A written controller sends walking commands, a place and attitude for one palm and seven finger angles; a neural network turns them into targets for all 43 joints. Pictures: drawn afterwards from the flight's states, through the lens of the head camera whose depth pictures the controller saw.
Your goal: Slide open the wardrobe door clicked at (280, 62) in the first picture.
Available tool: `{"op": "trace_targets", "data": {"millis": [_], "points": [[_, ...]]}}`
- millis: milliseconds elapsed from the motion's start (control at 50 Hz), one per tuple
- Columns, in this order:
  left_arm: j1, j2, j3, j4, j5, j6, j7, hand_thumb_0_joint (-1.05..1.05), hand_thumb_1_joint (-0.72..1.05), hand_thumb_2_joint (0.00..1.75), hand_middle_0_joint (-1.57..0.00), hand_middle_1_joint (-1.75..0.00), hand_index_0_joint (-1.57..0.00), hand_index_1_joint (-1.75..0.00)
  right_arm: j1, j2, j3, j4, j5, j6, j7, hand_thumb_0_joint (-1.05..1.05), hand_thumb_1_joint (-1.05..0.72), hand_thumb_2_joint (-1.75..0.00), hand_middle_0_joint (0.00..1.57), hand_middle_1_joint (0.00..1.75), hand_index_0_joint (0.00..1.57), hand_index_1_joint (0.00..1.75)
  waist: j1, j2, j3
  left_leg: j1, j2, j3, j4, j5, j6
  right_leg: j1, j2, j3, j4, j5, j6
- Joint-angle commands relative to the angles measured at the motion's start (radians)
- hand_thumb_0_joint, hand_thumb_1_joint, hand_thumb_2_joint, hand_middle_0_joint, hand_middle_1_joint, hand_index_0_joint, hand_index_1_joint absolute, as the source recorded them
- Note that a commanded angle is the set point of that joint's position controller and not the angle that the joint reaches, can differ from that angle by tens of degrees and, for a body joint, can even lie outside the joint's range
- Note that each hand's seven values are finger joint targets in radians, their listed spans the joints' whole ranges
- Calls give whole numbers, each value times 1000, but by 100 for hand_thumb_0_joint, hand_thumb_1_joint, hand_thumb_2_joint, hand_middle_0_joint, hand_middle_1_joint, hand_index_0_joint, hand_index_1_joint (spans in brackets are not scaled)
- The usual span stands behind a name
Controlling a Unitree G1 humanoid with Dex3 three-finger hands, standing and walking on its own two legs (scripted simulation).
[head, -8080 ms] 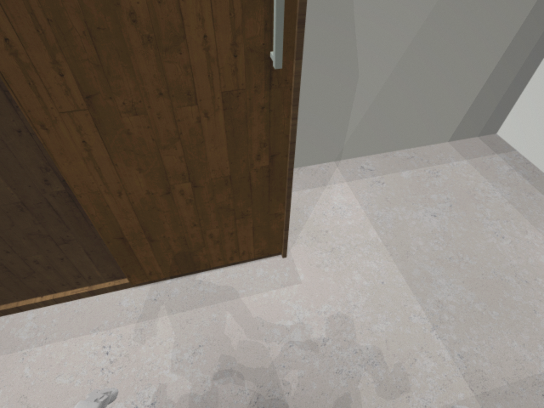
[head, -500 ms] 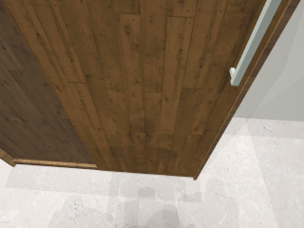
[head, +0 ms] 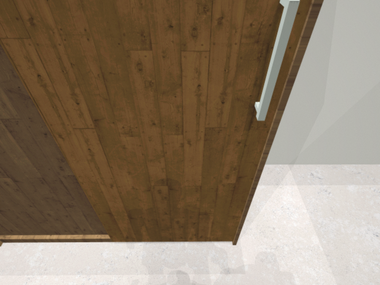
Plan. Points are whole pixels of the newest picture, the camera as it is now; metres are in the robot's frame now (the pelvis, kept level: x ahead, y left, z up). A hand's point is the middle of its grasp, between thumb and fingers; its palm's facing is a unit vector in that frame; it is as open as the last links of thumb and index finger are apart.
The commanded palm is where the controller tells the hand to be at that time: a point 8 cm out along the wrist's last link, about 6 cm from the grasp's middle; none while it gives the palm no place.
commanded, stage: look again from close up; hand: right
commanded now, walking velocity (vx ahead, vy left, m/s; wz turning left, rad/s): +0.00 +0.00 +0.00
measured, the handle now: (271, 65) +0.49 -0.15 +0.26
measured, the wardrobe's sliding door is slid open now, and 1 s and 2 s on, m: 0.00 0.00 0.00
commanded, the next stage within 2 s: none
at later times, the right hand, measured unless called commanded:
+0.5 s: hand out of the picture -0.07 -0.21 -0.17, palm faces +0.02 +0.97 -0.23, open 7.4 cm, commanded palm none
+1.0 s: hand out of the picture -0.08 -0.21 -0.17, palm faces +0.03 +0.98 -0.21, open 7.4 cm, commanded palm none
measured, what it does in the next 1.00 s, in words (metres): shifts its weight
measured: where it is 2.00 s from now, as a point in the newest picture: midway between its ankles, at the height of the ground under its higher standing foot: outside the picture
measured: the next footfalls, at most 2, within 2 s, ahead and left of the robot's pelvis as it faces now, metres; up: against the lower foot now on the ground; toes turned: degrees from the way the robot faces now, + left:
none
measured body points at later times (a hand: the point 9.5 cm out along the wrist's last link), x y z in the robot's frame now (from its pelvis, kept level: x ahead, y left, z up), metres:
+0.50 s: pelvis -0.05 -0.02 +0.00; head -0.06 -0.03 +0.45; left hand -0.06 +0.23 -0.15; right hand -0.07 -0.26 -0.15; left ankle +0.01 +0.12 -0.73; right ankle +0.01 -0.08 -0.74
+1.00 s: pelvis -0.07 -0.03 +0.00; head -0.07 -0.03 +0.45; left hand -0.04 +0.23 -0.15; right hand -0.08 -0.26 -0.16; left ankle +0.01 +0.11 -0.73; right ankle +0.00 -0.08 -0.73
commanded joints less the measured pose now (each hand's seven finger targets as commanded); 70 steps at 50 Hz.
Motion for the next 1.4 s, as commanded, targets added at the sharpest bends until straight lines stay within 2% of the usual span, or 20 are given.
{"op": "trace_targets", "data": {"millis": [0,80,180,220,300,380,400,520,620,720,780,820,880,920,960,1000,1060,1120,1260,1380], "points": [[35,154,30,-34,-3,-5,6,0,90,90,-20,-30,-20,-30,25,-123,-24,-49,-4,-24,-2,0,-90,-90,20,30,20,30,19,4,39,-34,101,-122,-112,144,26,-13,-120,136,-145,144,6],[38,169,27,-20,-3,0,0,0,90,90,-20,-30,-20,-30,38,-131,-21,-31,-6,-20,1,0,-90,-90,20,30,20,30,18,-4,83,-47,97,-119,-138,36,25,-71,-126,169,-225,-49,6],[60,181,29,4,-4,3,-3,0,90,90,-20,-30,-20,-30,60,-129,-19,-8,-9,-16,1,0,-90,-90,20,30,20,30,13,-22,94,-32,91,-97,-136,-10,19,-120,-137,206,-291,-174,6],[71,184,30,12,-5,2,-4,0,90,90,-20,-30,-20,-30,72,-127,-18,2,-9,-16,1,0,-90,-90,20,30,20,30,10,-17,73,-15,91,-88,-127,2,17,-119,-143,212,-303,-179,5],[94,186,32,32,-6,5,-5,0,90,90,-20,-30,-20,-30,89,-125,-17,19,-12,-15,0,0,-90,-90,20,30,20,30,7,-21,82,-10,89,-83,-123,-22,14,-148,-148,228,-326,-230,5],[110,189,37,50,-5,11,-4,0,90,90,-20,-30,-20,-30,106,-115,-19,36,-13,-10,0,0,-90,-90,20,30,20,30,7,-17,120,-42,85,-84,-117,-79,14,-183,-147,236,-342,-291,7],[117,186,37,51,-6,10,-4,0,90,90,-20,-30,-20,-30,109,-116,-20,35,-14,-12,-1,0,-90,-90,20,30,20,30,6,-12,103,-30,87,-87,-118,-63,15,-179,-147,235,-335,-272,5],[137,171,37,68,-5,11,-3,0,90,90,-20,-30,-20,-30,110,-109,-21,45,-13,-14,-3,0,-90,-90,20,30,20,30,14,2,108,-77,95,-114,-133,-100,24,-162,-133,223,-312,-250,12],[133,167,41,70,-4,15,-3,0,90,90,-20,-30,-20,-30,120,-102,-24,48,-17,-10,-2,0,-90,-90,20,30,20,30,10,1,130,-90,85,-116,-124,-127,21,-195,-132,225,-316,-291,13],[125,163,43,71,-6,9,-2,0,90,90,-20,-30,-20,-30,112,-106,-24,46,-15,-17,2,0,-90,-90,20,30,20,30,15,5,83,-87,94,-135,-130,-97,28,-147,-123,206,-282,-220,16],[116,170,46,69,-5,14,-4,0,90,90,-20,-30,-20,-30,97,-117,-27,43,-16,-14,3,0,-90,-90,20,30,20,30,19,24,107,-137,98,-147,-149,-177,27,-148,-119,207,-277,-266,19],[117,172,48,69,-4,15,-5,0,90,90,-20,-30,-20,-30,93,-117,-29,39,-17,-11,2,0,-90,-90,20,30,20,30,21,4,108,-147,88,-142,-137,-179,25,-151,-127,222,-293,-290,18],[87,194,54,66,-4,14,-2,0,90,90,-20,-30,-20,-30,116,-112,-33,50,-20,-7,7,0,-90,-90,20,30,20,30,4,-39,108,-90,62,-102,-72,-109,16,-199,-147,242,-341,-340,15],[69,197,53,64,-6,12,-2,0,90,90,-20,-30,-20,-30,125,-106,-31,57,-19,-7,8,0,-90,-90,20,30,20,30,-4,-36,90,-52,62,-93,-53,-58,16,-198,-155,239,-346,-316,14],[56,205,56,61,-6,14,-2,0,90,90,-20,-30,-20,-30,129,-112,-33,58,-19,-5,11,0,-90,-90,20,30,20,30,-7,-40,83,-48,59,-94,-49,-69,15,-196,-150,229,-344,-328,15],[47,213,58,57,-7,14,-4,0,90,90,-20,-30,-20,-30,124,-127,-36,56,-21,-7,11,0,-90,-90,20,30,20,30,-8,-16,78,-51,65,-109,-70,-81,19,-188,-146,228,-331,-320,10],[52,209,56,60,-7,14,-6,0,90,90,-20,-30,-20,-30,80,-155,-36,46,-18,-15,10,0,-90,-90,20,30,20,30,13,50,95,-138,104,-179,-155,-174,38,-127,-110,199,-266,-251,19],[68,220,56,68,-8,11,-7,0,90,90,-20,-30,-20,-30,40,-179,-38,37,-15,-19,9,0,-90,-90,20,30,20,30,29,47,82,-178,111,-190,-172,-198,39,-76,-113,204,-252,-228,17],[15,268,56,63,-5,4,-8,0,90,90,-20,-30,-20,-30,35,-203,-40,49,-15,-14,19,0,-90,-90,20,30,20,30,6,-17,75,-101,81,-150,-114,-136,27,-137,-137,231,-310,-294,14],[-31,304,59,57,-6,3,-10,0,90,90,-20,-30,-20,-30,34,-222,-41,54,-16,-9,22,0,-90,-90,20,30,20,30,-12,-31,56,-39,70,-122,-76,-81,22,-156,-156,248,-351,-321,12]]}}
